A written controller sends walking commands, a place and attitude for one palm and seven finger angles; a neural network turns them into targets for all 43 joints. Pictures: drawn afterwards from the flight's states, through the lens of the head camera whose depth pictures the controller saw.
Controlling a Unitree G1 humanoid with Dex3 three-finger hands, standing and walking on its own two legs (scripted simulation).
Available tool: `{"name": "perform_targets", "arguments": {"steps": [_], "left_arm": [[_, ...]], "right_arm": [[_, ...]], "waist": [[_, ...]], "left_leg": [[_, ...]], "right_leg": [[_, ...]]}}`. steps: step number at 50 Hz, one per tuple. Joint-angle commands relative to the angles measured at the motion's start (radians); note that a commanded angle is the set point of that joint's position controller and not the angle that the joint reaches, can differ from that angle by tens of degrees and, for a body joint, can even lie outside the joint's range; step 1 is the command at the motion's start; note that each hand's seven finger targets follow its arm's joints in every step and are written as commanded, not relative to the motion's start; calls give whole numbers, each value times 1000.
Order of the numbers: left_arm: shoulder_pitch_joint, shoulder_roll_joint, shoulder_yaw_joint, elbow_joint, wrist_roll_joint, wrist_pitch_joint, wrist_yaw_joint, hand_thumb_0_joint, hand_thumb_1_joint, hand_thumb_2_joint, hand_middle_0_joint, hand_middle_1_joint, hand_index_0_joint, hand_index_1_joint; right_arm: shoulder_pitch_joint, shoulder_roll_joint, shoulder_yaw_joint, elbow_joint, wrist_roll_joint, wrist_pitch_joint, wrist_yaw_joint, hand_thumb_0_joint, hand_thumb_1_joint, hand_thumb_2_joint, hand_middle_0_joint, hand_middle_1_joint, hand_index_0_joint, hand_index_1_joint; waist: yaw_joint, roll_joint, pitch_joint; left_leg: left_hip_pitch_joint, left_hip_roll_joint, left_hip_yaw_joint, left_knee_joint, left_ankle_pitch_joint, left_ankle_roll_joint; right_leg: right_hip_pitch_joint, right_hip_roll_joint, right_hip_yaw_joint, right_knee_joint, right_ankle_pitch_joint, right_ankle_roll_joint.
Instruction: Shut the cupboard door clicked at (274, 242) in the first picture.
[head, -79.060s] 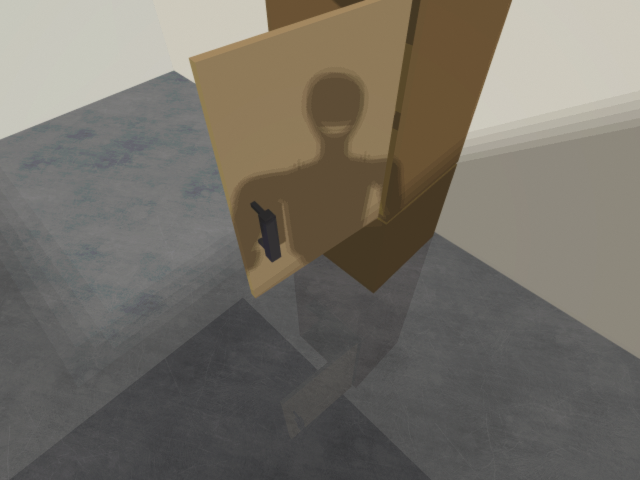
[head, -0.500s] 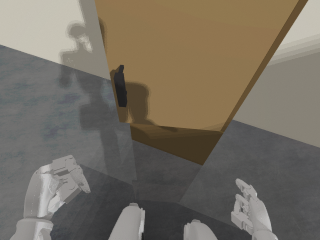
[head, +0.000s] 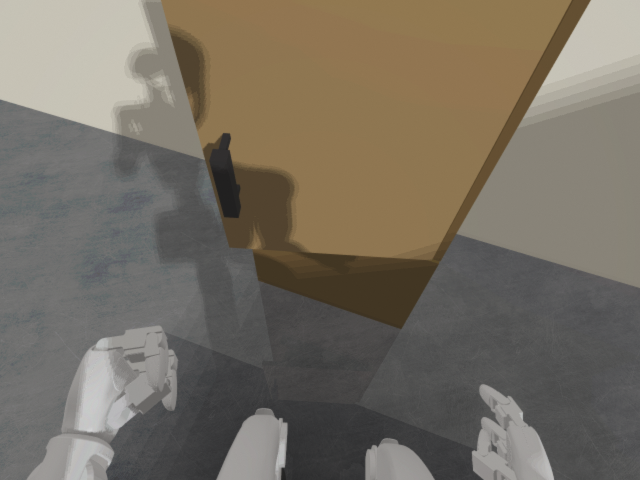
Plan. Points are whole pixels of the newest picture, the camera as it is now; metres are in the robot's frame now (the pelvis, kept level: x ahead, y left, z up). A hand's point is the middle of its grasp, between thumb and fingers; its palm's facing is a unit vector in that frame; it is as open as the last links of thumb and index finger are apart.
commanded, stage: raise the hand and make a fist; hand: left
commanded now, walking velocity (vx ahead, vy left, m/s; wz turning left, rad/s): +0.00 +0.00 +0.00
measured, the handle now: (229, 176) +0.53 +0.18 +0.02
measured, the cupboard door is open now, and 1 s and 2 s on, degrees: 17 17 17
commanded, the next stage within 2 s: bring the fist close to the handle in 0.20 s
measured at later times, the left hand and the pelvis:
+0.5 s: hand (185, 352) +0.25 +0.17 +0.04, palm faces +0.01 -1.00 -0.05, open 3.1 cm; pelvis +0.00 -0.02 -0.01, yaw +0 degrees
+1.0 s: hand (232, 280) +0.35 +0.14 +0.02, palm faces -0.05 -1.00 -0.01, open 3.1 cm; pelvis +0.00 +0.00 -0.01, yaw -1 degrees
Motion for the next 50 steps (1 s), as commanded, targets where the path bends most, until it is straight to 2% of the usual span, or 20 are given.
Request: {"name": "perform_targets", "arguments": {"steps": [1,2,4,8,10,13,15,17,21,24,26,28,32,33,34,36,41,44,47,50], "left_arm": [[-57,134,110,-293,-27,-143,33,0,900,900,-1300,-1500,-1300,-1500],[-56,151,128,-289,-25,-155,46,0,900,900,-1300,-1500,-1300,-1500],[-33,109,91,-264,-18,-171,51,0,900,900,-1300,-1500,-1300,-1500],[12,77,49,-179,-6,-128,22,0,900,900,-1300,-1500,-1300,-1500],[3,87,47,-172,-10,-99,5,0,900,900,-1300,-1500,-1300,-1500],[-24,112,78,-214,-23,-93,-3,0,900,900,-1300,-1500,-1300,-1500],[-50,123,99,-244,-31,-114,7,0,900,900,-1300,-1500,-1300,-1500],[-129,133,107,-248,-27,-145,25,0,900,900,-1300,-1500,-1300,-1500],[-256,73,32,-142,-5,-173,30,0,900,900,-1300,-1500,-1300,-1500],[-313,84,18,-86,9,-144,13,0,900,900,-1300,-1500,-1300,-1500],[-314,87,13,-86,11,-109,4,0,900,900,-1300,-1500,-1300,-1500],[-350,113,34,-98,13,-78,12,0,900,900,-1300,-1500,-1300,-1500],[-429,168,123,-77,19,-63,78,0,900,900,-1300,-1500,-1300,-1500],[-462,136,102,-65,21,-70,91,0,900,900,-1300,-1500,-1300,-1500],[-459,138,119,-31,24,-76,107,0,900,900,-1300,-1500,-1300,-1500],[-492,98,83,31,31,-87,119,0,900,900,-1300,-1500,-1300,-1500],[-624,38,-22,135,69,-101,95,0,900,900,-1300,-1500,-1300,-1500],[-710,48,-18,165,72,-107,91,0,900,900,-1300,-1500,-1300,-1500],[-812,104,50,189,74,-131,122,0,900,900,-1300,-1500,-1300,-1500],[-905,113,78,249,90,-163,163,0,900,900,-1300,-1500,-1300,-1500]], "right_arm": [[-64,-123,-64,-155,-4,-65,-11,0,-900,-900,200,300,200,300],[-58,-121,-64,-147,-7,-64,-10,0,-900,-900,200,300,200,300],[-62,-119,-64,-144,-7,-65,-4,0,-900,-900,200,300,200,300],[-54,-126,-70,-144,2,-51,0,0,-900,-900,200,300,200,300],[-52,-126,-70,-151,7,-44,-2,0,-900,-900,200,300,200,300],[-57,-124,-71,-156,9,-43,-11,0,-900,-900,200,300,200,300],[-58,-117,-69,-154,5,-44,-13,0,-900,-900,200,300,200,300],[-51,-117,-63,-140,-3,-46,-16,0,-900,-900,200,300,200,300],[-50,-128,-56,-116,-7,-57,-12,0,-900,-900,200,300,200,300],[-41,-141,-59,-110,-1,-57,-13,0,-900,-900,200,300,200,300],[-33,-145,-61,-119,3,-52,-10,0,-900,-900,200,300,200,300],[-35,-147,-61,-121,5,-44,-8,0,-900,-900,200,300,200,300],[-29,-140,-58,-106,-3,-23,-4,0,-900,-900,200,300,200,300],[-40,-133,-57,-101,-5,-19,0,0,-900,-900,200,300,200,300],[-29,-134,-59,-91,-6,-14,2,0,-900,-900,200,300,200,300],[-25,-134,-58,-79,-8,-8,9,0,-900,-900,200,300,200,300],[-2,-153,-66,-56,-8,2,14,0,-900,-900,200,300,200,300],[8,-159,-70,-46,-7,11,13,0,-900,-900,200,300,200,300],[13,-163,-71,-31,-10,18,11,0,-900,-900,200,300,200,300],[9,-155,-69,-13,-17,27,16,0,-900,-900,200,300,200,300]], "waist": [[18,51,-240],[20,50,-242],[10,57,-227],[-3,8,-207],[-5,-14,-195],[0,-36,-235],[4,-28,-239],[-8,0,-216],[-43,-2,-158],[-40,-2,-205],[-23,7,-260],[-12,33,-309],[1,7,-335],[-6,25,-331],[-7,6,-326],[-21,-4,-293],[-60,4,-286],[-61,13,-314],[-53,10,-345],[-50,24,-371]], "left_leg": [[278,-34,-35,-190,142,1],[267,-36,-35,-184,150,3],[266,-34,-30,-177,145,2],[235,-35,-19,-172,134,8],[215,-37,-12,-169,123,9],[214,-38,-5,-144,159,13],[219,-37,-8,-140,170,10],[205,-37,-10,-123,167,11],[174,-34,-18,-104,90,12],[183,-33,-18,-108,84,15],[219,-33,-17,-126,118,16],[251,-34,-17,-138,151,16],[253,-31,-14,-145,197,14],[262,-33,-10,-144,205,13],[263,-30,-11,-148,209,10],[258,-30,-15,-152,194,8],[294,-25,-28,-163,171,7],[322,-24,-35,-168,181,5],[333,-23,-41,-163,198,3],[340,-24,-39,-159,204,-3]], "right_leg": [[51,31,51,-182,163,-30],[60,35,51,-176,171,-32],[38,31,54,-176,167,-29],[51,28,67,-197,166,-20],[73,22,90,-223,151,-15],[113,16,117,-226,197,-9],[112,16,114,-216,218,-9],[83,22,108,-201,209,-15],[-22,23,103,-197,100,-17],[-15,21,108,-198,94,-19],[17,20,101,-196,141,-20],[39,20,93,-186,189,-20],[79,24,84,-174,249,-18],[67,20,83,-172,267,-16],[64,21,74,-167,272,-16],[41,22,68,-172,260,-15],[-22,19,57,-175,236,-17],[-31,17,52,-172,242,-19],[-37,21,50,-157,248,-23],[-46,17,52,-144,250,-22]]}}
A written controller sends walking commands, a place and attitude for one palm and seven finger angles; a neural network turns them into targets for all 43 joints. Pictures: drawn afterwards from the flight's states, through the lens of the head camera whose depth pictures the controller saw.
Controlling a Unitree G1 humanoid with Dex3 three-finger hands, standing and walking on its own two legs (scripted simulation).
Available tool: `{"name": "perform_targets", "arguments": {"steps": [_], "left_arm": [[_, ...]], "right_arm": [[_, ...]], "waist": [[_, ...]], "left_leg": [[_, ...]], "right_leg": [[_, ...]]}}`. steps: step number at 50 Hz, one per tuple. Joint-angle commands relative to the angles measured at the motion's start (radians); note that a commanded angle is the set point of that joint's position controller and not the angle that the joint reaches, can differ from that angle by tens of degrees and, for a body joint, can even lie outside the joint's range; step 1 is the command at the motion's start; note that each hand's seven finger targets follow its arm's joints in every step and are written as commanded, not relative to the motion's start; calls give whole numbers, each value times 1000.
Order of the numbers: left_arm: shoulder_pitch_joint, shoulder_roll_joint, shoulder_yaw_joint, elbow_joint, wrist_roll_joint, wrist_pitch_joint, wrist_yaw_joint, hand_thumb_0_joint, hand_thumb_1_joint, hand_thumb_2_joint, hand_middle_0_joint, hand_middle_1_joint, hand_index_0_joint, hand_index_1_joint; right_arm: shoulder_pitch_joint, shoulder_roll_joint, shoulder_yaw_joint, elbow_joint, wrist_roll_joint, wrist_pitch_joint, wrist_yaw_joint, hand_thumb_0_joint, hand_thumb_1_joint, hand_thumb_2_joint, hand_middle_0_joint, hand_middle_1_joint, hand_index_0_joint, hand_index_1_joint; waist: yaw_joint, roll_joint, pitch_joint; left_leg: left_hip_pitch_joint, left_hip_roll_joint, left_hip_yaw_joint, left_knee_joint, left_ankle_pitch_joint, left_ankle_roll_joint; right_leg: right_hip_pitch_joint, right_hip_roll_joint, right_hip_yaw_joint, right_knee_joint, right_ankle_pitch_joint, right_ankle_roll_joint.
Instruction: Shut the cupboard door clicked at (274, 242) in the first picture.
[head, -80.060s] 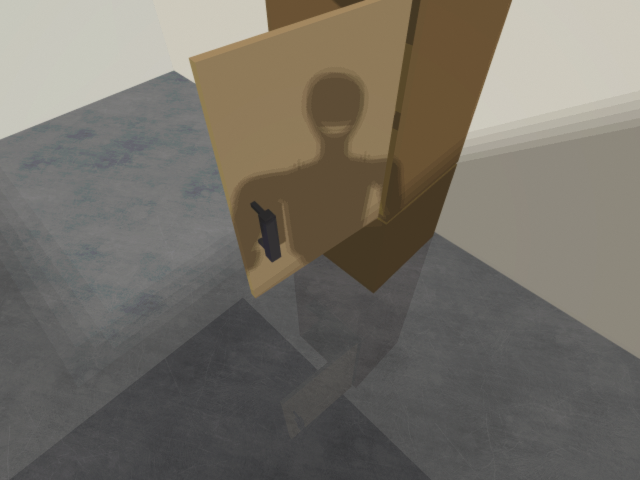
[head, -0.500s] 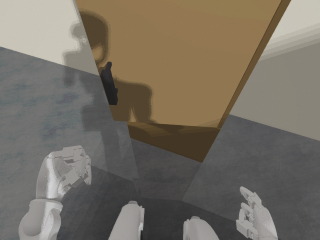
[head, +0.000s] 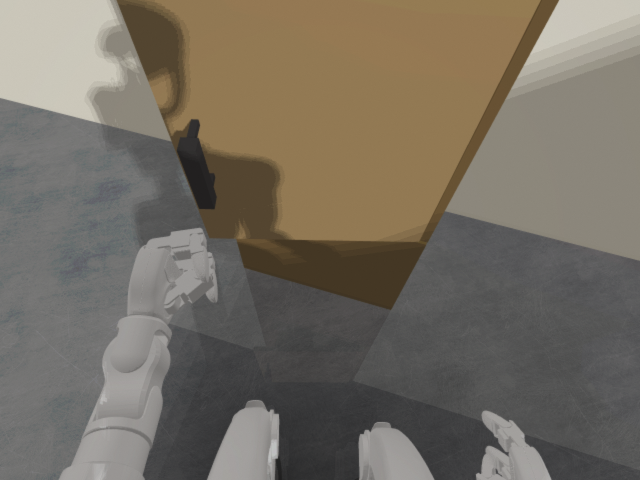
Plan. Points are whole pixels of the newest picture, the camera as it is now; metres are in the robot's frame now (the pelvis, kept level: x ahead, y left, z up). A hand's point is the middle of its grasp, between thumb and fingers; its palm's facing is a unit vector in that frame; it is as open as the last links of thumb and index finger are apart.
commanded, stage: bring the fist close to the handle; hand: left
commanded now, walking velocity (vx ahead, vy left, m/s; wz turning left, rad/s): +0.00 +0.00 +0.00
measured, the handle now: (201, 165) +0.53 +0.19 +0.03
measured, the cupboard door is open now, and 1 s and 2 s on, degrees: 17 17 5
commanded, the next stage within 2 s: push the door shut along its arc in 0.70 s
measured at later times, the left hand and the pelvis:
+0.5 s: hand (223, 218) +0.43 +0.15 +0.03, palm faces +0.04 -1.00 -0.04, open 3.1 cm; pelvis +0.00 -0.01 -0.01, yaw -1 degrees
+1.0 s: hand (226, 218) +0.44 +0.14 +0.03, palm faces +0.00 -1.00 -0.03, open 3.1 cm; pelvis -0.01 -0.01 -0.01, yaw -1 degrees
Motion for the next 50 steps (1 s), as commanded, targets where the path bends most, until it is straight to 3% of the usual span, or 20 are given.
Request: {"name": "perform_targets", "arguments": {"steps": [1,4,9,11,15,17,18,19,20,21,22,23,26,31,34,41,44,47,48,50], "left_arm": [[-350,147,103,-154,8,-118,58,0,900,900,-1300,-1500,-1300,-1500],[-401,118,66,-91,37,-125,78,0,900,900,-1300,-1500,-1300,-1500],[-556,112,54,88,50,-103,65,0,900,900,-1300,-1500,-1300,-1500],[-607,133,87,136,41,-107,63,0,900,900,-1300,-1500,-1300,-1500],[-755,192,143,207,46,-155,71,0,900,900,-1300,-1500,-1300,-1500],[-732,234,189,212,49,-179,72,0,900,900,-1300,-1500,-1300,-1500],[-690,251,206,214,56,-189,70,0,900,900,-1300,-1500,-1300,-1500],[-660,219,184,202,53,-193,64,0,900,900,-1300,-1500,-1300,-1500],[-624,227,193,201,54,-194,59,0,900,900,-1300,-1500,-1300,-1500],[-593,207,177,210,53,-186,50,0,900,900,-1300,-1500,-1300,-1500],[-553,235,207,236,49,-177,46,0,900,900,-1300,-1500,-1300,-1500],[-571,205,171,239,51,-166,36,0,900,900,-1300,-1500,-1300,-1500],[-608,219,183,242,36,-149,24,0,900,900,-1300,-1500,-1300,-1500],[-711,204,168,150,16,-219,20,0,900,900,-1300,-1500,-1300,-1500],[-700,196,148,162,28,-250,14,0,900,900,-1300,-1500,-1300,-1500],[-675,168,121,282,48,-178,10,0,900,900,-1300,-1500,-1300,-1500],[-806,241,166,264,50,-189,18,0,900,900,-1300,-1500,-1300,-1500],[-928,276,177,253,59,-228,20,0,900,900,-1300,-1500,-1300,-1500],[-924,285,186,274,65,-237,18,0,900,900,-1300,-1500,-1300,-1500],[-951,280,171,322,70,-239,4,0,900,900,-1300,-1500,-1300,-1500]], "right_arm": [[16,-140,-66,-99,-4,-26,0,0,-900,-900,200,300,200,300],[33,-141,-69,-87,-10,-14,12,0,-900,-900,200,300,200,300],[63,-149,-70,-62,-6,15,14,0,-900,-900,200,300,200,300],[71,-151,-71,-57,-5,22,11,0,-900,-900,200,300,200,300],[88,-150,-69,-33,-14,31,9,0,-900,-900,200,300,200,300],[101,-151,-72,-38,-21,34,14,0,-900,-900,200,300,200,300],[99,-148,-73,-42,-22,39,18,0,-900,-900,200,300,200,300],[100,-143,-74,-47,-22,44,25,0,-900,-900,200,300,200,300],[105,-145,-77,-49,-22,51,31,0,-900,-900,200,300,200,300],[106,-142,-79,-52,-19,58,36,0,-900,-900,200,300,200,300],[118,-148,-78,-57,-18,64,38,0,-900,-900,200,300,200,300],[111,-143,-76,-57,-12,73,39,0,-900,-900,200,300,200,300],[117,-147,-79,-57,-5,88,32,0,-900,-900,200,300,200,300],[108,-144,-82,-39,-10,73,19,0,-900,-900,200,300,200,300],[104,-145,-83,-23,-13,65,19,0,-900,-900,200,300,200,300],[102,-152,-81,-36,-7,86,26,0,-900,-900,200,300,200,300],[94,-154,-76,-33,-8,88,17,0,-900,-900,200,300,200,300],[100,-153,-71,-26,-14,80,9,0,-900,-900,200,300,200,300],[96,-154,-71,-22,-16,78,10,0,-900,-900,200,300,200,300],[101,-155,-70,-10,-19,78,11,0,-900,-900,200,300,200,300]], "waist": [[-5,50,-368],[-16,81,-397],[-64,15,-354],[-65,-14,-362],[-73,5,-401],[-49,27,-459],[-24,49,-496],[-21,63,-517],[-12,59,-538],[-17,47,-527],[-6,29,-517],[-27,25,-470],[-47,-54,-394],[-62,-9,-429],[-58,37,-435],[-58,22,-375],[-73,26,-397],[-89,51,-417],[-81,63,-443],[-98,69,-451]], "left_leg": [[414,-25,-62,-172,210,-2],[453,-21,-67,-171,235,-7],[390,-23,-60,-162,190,2],[358,-26,-52,-154,173,6],[346,-27,-51,-127,195,7],[345,-32,-42,-117,232,10],[364,-31,-37,-121,267,5],[383,-32,-32,-123,300,4],[394,-30,-30,-124,326,2],[386,-31,-23,-127,326,3],[368,-32,-27,-134,326,4],[344,-32,-17,-137,301,7],[269,-35,-8,-141,222,18],[324,-33,-17,-129,223,18],[363,-32,-26,-126,233,13],[358,-32,-36,-152,185,9],[342,-32,-38,-134,172,15],[353,-31,-49,-118,168,17],[359,-31,-48,-109,181,14],[359,-28,-50,-97,192,14]], "right_leg": [[29,18,25,-177,258,-21],[0,19,21,-170,271,-21],[-4,22,30,-194,258,-13],[19,22,38,-201,252,-10],[9,21,46,-179,271,-10],[47,25,55,-166,312,-11],[68,22,56,-155,346,-14],[82,23,56,-152,382,-14],[99,24,57,-149,411,-14],[111,25,59,-157,425,-10],[125,30,56,-156,423,-13],[117,27,61,-170,417,-7],[148,24,80,-209,374,2],[113,21,79,-201,359,0],[69,22,71,-189,349,-6],[23,24,52,-204,279,-10],[25,23,63,-199,268,-7],[-1,28,63,-183,247,-10],[0,27,66,-176,255,-11],[-19,27,64,-168,263,-10]]}}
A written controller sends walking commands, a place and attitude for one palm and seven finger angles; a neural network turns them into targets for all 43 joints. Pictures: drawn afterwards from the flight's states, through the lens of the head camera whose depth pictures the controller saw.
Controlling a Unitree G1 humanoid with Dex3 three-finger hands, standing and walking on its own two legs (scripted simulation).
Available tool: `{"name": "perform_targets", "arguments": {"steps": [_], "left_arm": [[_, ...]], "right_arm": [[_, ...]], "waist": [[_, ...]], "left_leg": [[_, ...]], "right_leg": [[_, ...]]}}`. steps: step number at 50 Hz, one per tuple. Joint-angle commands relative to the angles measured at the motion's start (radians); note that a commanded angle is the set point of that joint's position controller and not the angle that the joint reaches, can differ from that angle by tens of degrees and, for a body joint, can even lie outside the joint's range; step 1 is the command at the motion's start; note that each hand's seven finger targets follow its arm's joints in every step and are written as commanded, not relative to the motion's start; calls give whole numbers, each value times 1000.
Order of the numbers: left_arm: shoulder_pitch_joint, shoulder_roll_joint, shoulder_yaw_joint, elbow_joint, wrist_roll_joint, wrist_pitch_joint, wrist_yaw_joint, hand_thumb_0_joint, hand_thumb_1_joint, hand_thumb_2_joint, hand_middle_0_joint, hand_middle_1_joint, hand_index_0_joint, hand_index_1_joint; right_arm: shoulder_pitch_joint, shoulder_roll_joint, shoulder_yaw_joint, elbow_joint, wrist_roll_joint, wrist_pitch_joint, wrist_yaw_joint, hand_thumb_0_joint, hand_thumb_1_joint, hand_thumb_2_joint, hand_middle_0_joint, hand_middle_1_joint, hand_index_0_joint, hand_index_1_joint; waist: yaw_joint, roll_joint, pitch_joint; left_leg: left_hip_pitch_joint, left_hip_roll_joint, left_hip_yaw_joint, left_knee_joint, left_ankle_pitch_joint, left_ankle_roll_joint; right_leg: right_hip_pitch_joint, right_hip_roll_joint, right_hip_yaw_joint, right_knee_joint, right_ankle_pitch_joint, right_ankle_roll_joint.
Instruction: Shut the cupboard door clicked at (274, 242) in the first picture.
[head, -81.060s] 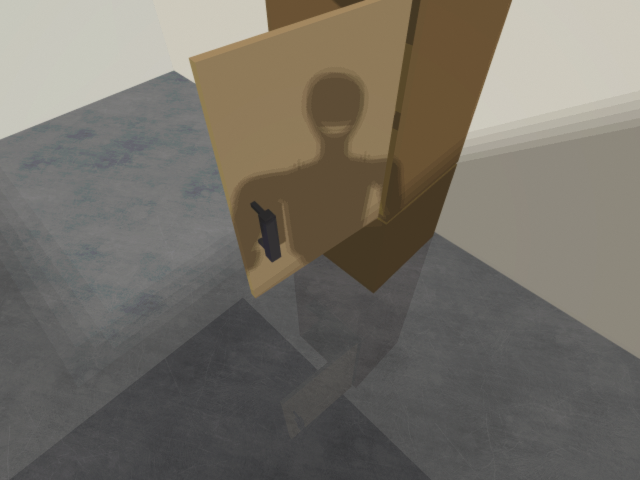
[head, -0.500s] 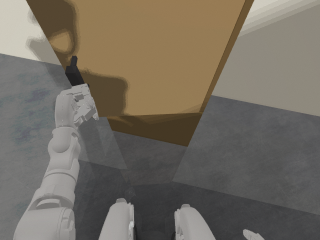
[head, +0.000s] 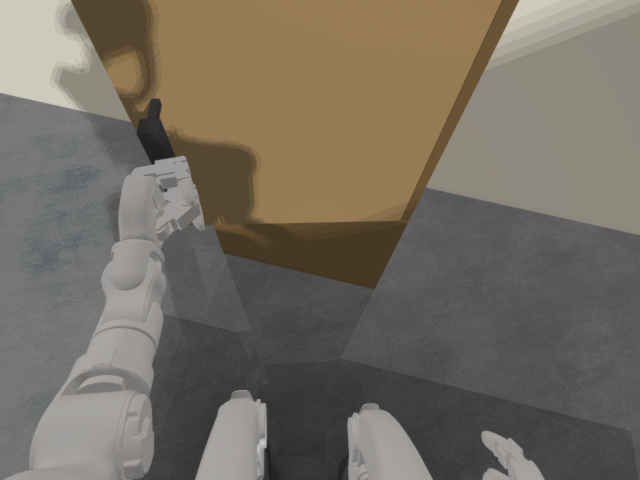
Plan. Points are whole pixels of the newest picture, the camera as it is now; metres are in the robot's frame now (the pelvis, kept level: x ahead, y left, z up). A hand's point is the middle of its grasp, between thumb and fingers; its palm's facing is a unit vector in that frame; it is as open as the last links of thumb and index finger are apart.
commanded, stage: push the door shut along its arc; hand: left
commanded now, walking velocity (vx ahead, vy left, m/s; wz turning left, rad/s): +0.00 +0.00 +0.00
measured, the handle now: (166, 149) +0.53 +0.21 +0.04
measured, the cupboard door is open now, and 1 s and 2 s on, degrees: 17 5 0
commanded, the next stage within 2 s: pull the fist back off the door in 1.34 s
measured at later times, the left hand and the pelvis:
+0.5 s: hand (197, 167) +0.50 +0.16 +0.04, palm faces -0.13 -0.99 -0.05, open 3.1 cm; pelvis +0.00 +0.01 -0.02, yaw -1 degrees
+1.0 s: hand (233, 126) +0.57 +0.12 +0.04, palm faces -0.26 -0.97 -0.03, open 3.1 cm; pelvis -0.01 +0.02 -0.04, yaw -4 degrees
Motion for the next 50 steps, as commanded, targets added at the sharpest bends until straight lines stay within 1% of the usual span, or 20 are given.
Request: {"name": "perform_targets", "arguments": {"steps": [1,2,4,6,8,13,14,16,17,20,23,29,32,33,36,41,43,45,48,50], "left_arm": [[-489,221,41,-173,1,-97,-18,0,900,900,-1300,-1500,-1300,-1500],[-482,217,36,-145,-1,-87,-32,0,900,900,-1300,-1500,-1300,-1500],[-473,203,16,-73,2,-48,-61,0,900,900,-1300,-1500,-1300,-1500],[-466,232,40,-20,-5,-7,-85,0,900,900,-1300,-1500,-1300,-1500],[-510,232,37,-31,-14,6,-106,0,900,900,-1300,-1500,-1300,-1500],[-626,251,47,-94,-33,-23,-129,0,900,900,-1300,-1500,-1300,-1500],[-633,245,36,-74,-27,-23,-132,0,900,900,-1300,-1500,-1300,-1500],[-668,291,57,-44,-10,-20,-132,0,900,900,-1300,-1500,-1300,-1500],[-710,308,60,-63,-6,-29,-133,0,900,900,-1300,-1500,-1300,-1500],[-737,284,27,-34,7,-18,-148,0,900,900,-1300,-1500,-1300,-1500],[-770,319,44,2,4,2,-164,0,900,900,-1300,-1500,-1300,-1500],[-914,312,4,45,18,41,-179,0,900,900,-1300,-1500,-1300,-1500],[-923,371,49,42,25,43,-183,0,900,900,-1300,-1500,-1300,-1500],[-943,359,30,29,30,43,-187,0,900,900,-1300,-1500,-1300,-1500],[-961,351,17,67,41,66,-193,0,900,900,-1300,-1500,-1300,-1500],[-1013,444,86,115,53,112,-184,0,900,900,-1300,-1500,-1300,-1500],[-1043,485,109,116,65,115,-185,0,900,900,-1300,-1500,-1300,-1500],[-1077,477,92,101,76,116,-188,0,900,900,-1300,-1500,-1300,-1500],[-1068,508,112,93,84,118,-202,0,900,900,-1300,-1500,-1300,-1500],[-1076,493,91,107,89,137,-216,0,900,900,-1300,-1500,-1300,-1500]], "right_arm": [[121,-161,-64,-44,-5,-16,-8,0,-900,-900,200,300,200,300],[131,-164,-64,-46,-5,-15,-5,0,-900,-900,200,300,200,300],[137,-169,-64,-43,1,-5,-1,0,-900,-900,200,300,200,300],[151,-175,-63,-47,7,7,0,0,-900,-900,200,300,200,300],[162,-176,-63,-49,11,10,0,0,-900,-900,200,300,200,300],[181,-181,-69,-33,9,7,3,0,-900,-900,200,300,200,300],[186,-181,-68,-27,10,8,4,0,-900,-900,200,300,200,300],[198,-187,-65,-17,7,9,3,0,-900,-900,200,300,200,300],[207,-189,-65,-16,4,5,2,0,-900,-900,200,300,200,300],[212,-192,-67,-7,5,5,8,0,-900,-900,200,300,200,300],[224,-202,-64,-1,8,5,7,0,-900,-900,200,300,200,300],[242,-212,-56,13,4,-5,6,0,-900,-900,200,300,200,300],[260,-221,-55,10,-1,-11,10,0,-900,-900,200,300,200,300],[259,-219,-53,11,-2,-12,12,0,-900,-900,200,300,200,300],[267,-219,-50,14,-2,-9,17,0,-900,-900,200,300,200,300],[284,-222,-36,3,-2,-10,17,0,-900,-900,200,300,200,300],[294,-224,-31,1,-5,-13,16,0,-900,-900,200,300,200,300],[299,-222,-30,2,-7,-15,18,0,-900,-900,200,300,200,300],[312,-224,-31,1,-12,-17,21,0,-900,-900,200,300,200,300],[322,-223,-30,2,-11,-13,22,0,-900,-900,200,300,200,300]], "waist": [[-44,69,-469],[-43,89,-470],[-56,75,-448],[-57,29,-433],[-66,42,-449],[-80,94,-500],[-90,77,-485],[-102,63,-468],[-104,91,-477],[-114,131,-496],[-125,135,-495],[-175,179,-470],[-160,204,-532],[-164,233,-554],[-179,231,-524],[-186,189,-520],[-192,198,-526],[-202,217,-540],[-194,248,-594],[-203,245,-577]], "left_leg": [[439,-35,-53,-113,190,21],[444,-38,-55,-113,206,22],[424,-33,-54,-113,191,21],[378,-33,-50,-110,179,27],[389,-33,-52,-106,205,30],[463,-27,-74,-94,262,26],[445,-27,-72,-89,240,29],[404,-25,-73,-79,213,34],[419,-26,-79,-79,219,34],[449,-23,-85,-76,209,30],[446,-20,-94,-75,207,30],[454,-13,-122,-64,165,31],[489,-11,-132,-56,205,28],[505,-9,-137,-51,225,26],[496,-3,-144,-48,205,24],[397,-6,-128,-21,197,36],[386,-4,-126,-10,216,38],[392,-2,-130,0,221,38],[422,2,-131,17,289,36],[419,4,-133,18,292,36]], "right_leg": [[68,19,57,-196,262,-2],[64,23,54,-191,273,-5],[45,21,52,-197,262,-3],[71,23,57,-205,262,-2],[67,22,56,-199,284,-3],[21,26,44,-181,302,-9],[13,27,47,-186,285,-7],[7,29,50,-184,260,-7],[-9,30,46,-174,256,-11],[-47,30,43,-177,235,-14],[-61,33,38,-174,226,-17],[-169,34,23,-156,188,-20],[-170,35,18,-140,203,-27],[-185,35,16,-131,212,-27],[-212,38,12,-131,202,-27],[-175,44,16,-121,197,-23],[-179,45,16,-113,206,-23],[-197,47,16,-106,208,-23],[-194,49,14,-89,247,-25],[-202,52,10,-89,251,-25]]}}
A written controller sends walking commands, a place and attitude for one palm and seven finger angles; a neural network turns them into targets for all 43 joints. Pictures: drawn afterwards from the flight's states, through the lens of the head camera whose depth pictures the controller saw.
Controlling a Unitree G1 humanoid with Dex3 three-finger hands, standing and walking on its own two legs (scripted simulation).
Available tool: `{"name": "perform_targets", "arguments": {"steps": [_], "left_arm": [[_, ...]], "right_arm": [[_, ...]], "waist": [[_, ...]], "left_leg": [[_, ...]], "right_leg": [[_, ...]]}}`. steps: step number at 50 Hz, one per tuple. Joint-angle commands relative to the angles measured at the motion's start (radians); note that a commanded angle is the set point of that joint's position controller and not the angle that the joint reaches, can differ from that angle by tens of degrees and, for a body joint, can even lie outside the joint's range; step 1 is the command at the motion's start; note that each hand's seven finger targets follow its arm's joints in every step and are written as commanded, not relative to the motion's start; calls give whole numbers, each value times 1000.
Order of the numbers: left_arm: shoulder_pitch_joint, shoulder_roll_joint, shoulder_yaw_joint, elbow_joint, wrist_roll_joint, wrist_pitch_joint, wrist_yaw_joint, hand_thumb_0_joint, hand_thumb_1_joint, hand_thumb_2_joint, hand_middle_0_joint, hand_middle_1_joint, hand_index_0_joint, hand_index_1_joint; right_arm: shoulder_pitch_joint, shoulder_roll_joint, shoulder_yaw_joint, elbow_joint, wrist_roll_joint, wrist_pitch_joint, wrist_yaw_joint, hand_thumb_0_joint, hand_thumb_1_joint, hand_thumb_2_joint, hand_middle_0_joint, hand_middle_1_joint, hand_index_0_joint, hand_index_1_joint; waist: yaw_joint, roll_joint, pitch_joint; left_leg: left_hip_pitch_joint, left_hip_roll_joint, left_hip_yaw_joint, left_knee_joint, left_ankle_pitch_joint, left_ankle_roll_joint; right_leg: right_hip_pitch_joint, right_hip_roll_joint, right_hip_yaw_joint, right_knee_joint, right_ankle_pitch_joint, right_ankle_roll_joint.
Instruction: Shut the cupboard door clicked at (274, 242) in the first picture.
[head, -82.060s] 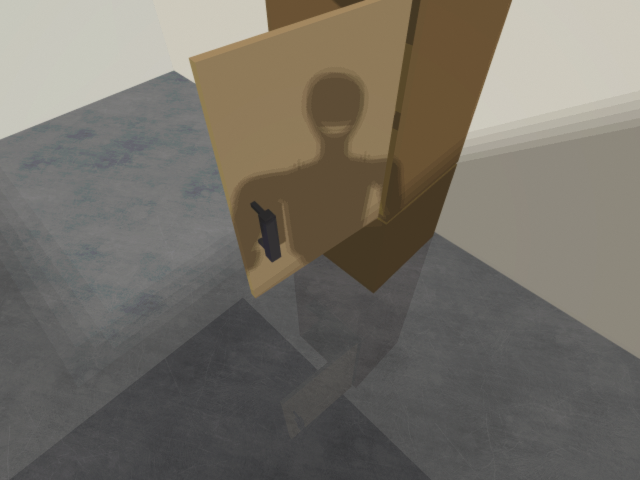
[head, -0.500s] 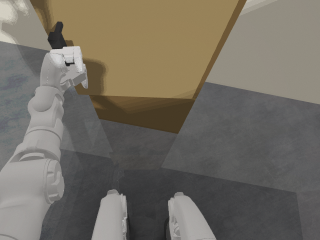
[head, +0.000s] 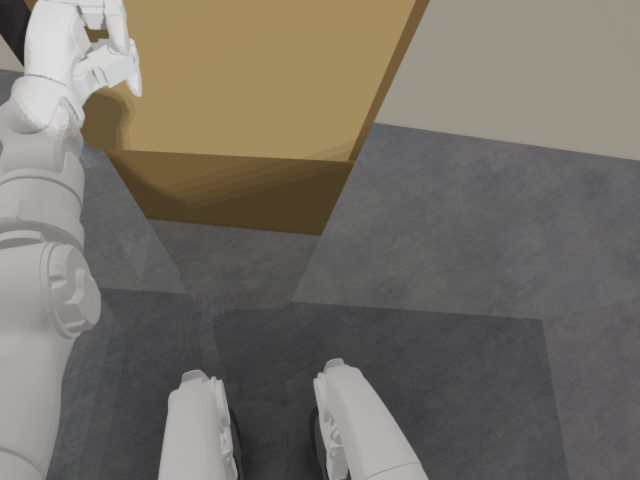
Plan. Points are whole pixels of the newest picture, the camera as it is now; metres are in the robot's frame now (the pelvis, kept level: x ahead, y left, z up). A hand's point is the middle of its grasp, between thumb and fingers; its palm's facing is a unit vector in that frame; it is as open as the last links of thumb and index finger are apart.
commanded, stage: push the door shut along its arc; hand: left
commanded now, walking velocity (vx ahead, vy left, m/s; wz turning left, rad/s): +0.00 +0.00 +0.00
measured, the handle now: (38, 36) +0.61 +0.23 +0.07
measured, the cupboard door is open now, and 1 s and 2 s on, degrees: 5 0 0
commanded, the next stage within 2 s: pull the fist back off the door in 0.34 s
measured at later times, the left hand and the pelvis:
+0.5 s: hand (143, 33) +0.60 +0.13 +0.08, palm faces -0.21 -0.98 +0.01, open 3.1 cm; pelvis +0.00 -0.01 -0.02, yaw -1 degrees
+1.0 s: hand (148, 48) +0.58 +0.12 +0.08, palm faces +0.15 -0.99 -0.03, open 3.1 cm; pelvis +0.02 -0.02 +0.02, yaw +0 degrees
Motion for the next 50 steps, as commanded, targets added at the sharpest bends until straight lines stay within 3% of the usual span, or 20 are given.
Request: {"name": "perform_targets", "arguments": {"steps": [1,9,11,20,22,23,25,26,27,28,29,31,33,36,38,41,43,46,47,50], "left_arm": [[-495,185,8,-204,-6,-38,-22,0,900,900,-1300,-1500,-1300,-1500],[-604,201,-2,-203,-2,25,-46,0,900,900,-1300,-1500,-1300,-1500],[-634,175,-25,-207,-2,33,-52,0,900,900,-1300,-1500,-1300,-1500],[-766,171,-72,-183,16,65,-74,0,900,900,-1300,-1500,-1300,-1500],[-791,166,-80,-185,24,72,-76,0,900,900,-1300,-1500,-1300,-1500],[-756,181,122,-220,-67,83,117,0,900,900,-1300,-1500,-1300,-1500],[-656,80,73,-191,-38,94,260,0,900,900,-1300,-1500,-1300,-1500],[-653,39,77,-206,-38,94,309,0,900,900,-1300,-1500,-1300,-1500],[-661,57,102,-224,-22,75,368,0,900,900,-1300,-1500,-1300,-1500],[-664,37,95,-248,6,59,440,0,900,900,-1300,-1500,-1300,-1500],[-681,36,60,-258,60,41,486,0,900,900,-1300,-1500,-1300,-1500],[-696,67,6,-316,169,-12,523,0,900,900,-1300,-1500,-1300,-1500],[-705,59,-35,-378,201,-63,507,0,900,900,-1300,-1500,-1300,-1500],[-657,26,-33,-313,116,-61,438,0,900,900,-1300,-1500,-1300,-1500],[-579,60,29,-217,63,-31,407,0,900,900,-1300,-1500,-1300,-1500],[-443,117,110,-132,48,-11,413,0,900,900,-1300,-1500,-1300,-1500],[-375,131,136,-145,56,-46,425,0,900,900,-1300,-1500,-1300,-1500],[-263,88,124,-198,68,-117,427,0,900,900,-1300,-1500,-1300,-1500],[-232,47,98,-225,68,-144,420,0,900,900,-1300,-1500,-1300,-1500],[-167,-57,33,-252,41,-167,392,0,900,900,-1300,-1500,-1300,-1500]], "right_arm": [[210,-211,-82,-25,0,0,-6,0,-900,-900,200,300,200,300],[244,-212,-80,-10,-2,-4,-16,0,-900,-900,200,300,200,300],[246,-209,-83,-1,-1,-12,-18,0,-900,-900,200,300,200,300],[251,-213,-75,29,-6,-41,-33,0,-900,-900,200,300,200,300],[256,-210,-72,33,-11,-49,-33,0,-900,-900,200,300,200,300],[301,-194,-57,-11,-39,-51,-26,0,-900,-900,200,300,200,300],[281,-182,-67,-12,-46,-47,6,0,-900,-900,200,300,200,300],[288,-178,-73,-12,-57,-43,17,0,-900,-900,200,300,200,300],[303,-178,-76,-9,-66,-41,25,0,-900,-900,200,300,200,300],[300,-174,-77,-15,-75,-38,37,0,-900,-900,200,300,200,300],[297,-172,-80,-8,-80,-35,50,0,-900,-900,200,300,200,300],[302,-175,-88,2,-88,-25,72,0,-900,-900,200,300,200,300],[295,-180,-102,3,-86,-18,85,0,-900,-900,200,300,200,300],[279,-184,-103,4,-63,-10,76,0,-900,-900,200,300,200,300],[276,-186,-92,-2,-52,-6,63,0,-900,-900,200,300,200,300],[270,-171,-74,-22,-49,1,54,0,-900,-900,200,300,200,300],[259,-159,-71,-39,-55,0,55,0,-900,-900,200,300,200,300],[252,-147,-84,-51,-60,6,67,0,-900,-900,200,300,200,300],[250,-145,-90,-56,-61,7,73,0,-900,-900,200,300,200,300],[234,-149,-111,-51,-49,20,79,0,-900,-900,200,300,200,300]], "waist": [[-31,196,-593],[-66,174,-596],[-76,195,-591],[-123,265,-583],[-123,293,-590],[-51,276,-623],[-47,276,-633],[-55,233,-631],[-48,224,-635],[-44,237,-636],[-57,248,-632],[-62,305,-665],[-61,352,-727],[-70,259,-690],[-56,181,-630],[-19,70,-540],[7,68,-536],[26,26,-534],[38,55,-550],[27,18,-537]], "left_leg": [[690,-23,-111,-131,322,8],[637,-25,-100,-98,324,21],[643,-26,-97,-90,313,21],[651,-24,-98,-47,316,25],[666,-25,-101,-43,335,25],[642,-8,-122,-72,340,16],[659,-3,-128,-94,335,1],[641,-5,-121,-92,317,3],[643,-8,-122,-100,322,3],[635,-12,-113,-109,297,1],[635,-13,-108,-110,275,1],[675,-13,-105,-111,283,-3],[756,-17,-117,-128,313,-12],[717,-30,-102,-163,262,-6],[621,-36,-80,-174,234,2],[453,-40,-43,-180,192,15],[431,-42,-27,-179,227,17],[437,-43,-10,-177,283,15],[484,-45,-11,-185,321,12],[519,-51,0,-192,319,7]], "right_leg": [[49,26,18,-193,254,-45],[52,32,22,-193,274,-40],[30,34,23,-197,266,-40],[-54,42,14,-178,258,-46],[-66,43,11,-172,264,-50],[-15,31,5,-171,270,-40],[-21,30,-6,-163,259,-31],[-9,32,-6,-170,253,-24],[8,31,-5,-173,254,-22],[16,32,-5,-182,238,-18],[13,30,-1,-188,228,-17],[12,26,7,-188,228,-25],[25,25,11,-193,246,-35],[130,31,22,-246,248,-30],[204,33,33,-271,248,-23],[317,29,60,-293,246,-13],[348,25,68,-283,302,-12],[388,24,71,-270,390,-11],[380,25,67,-261,425,-15],[388,22,67,-279,444,-10]]}}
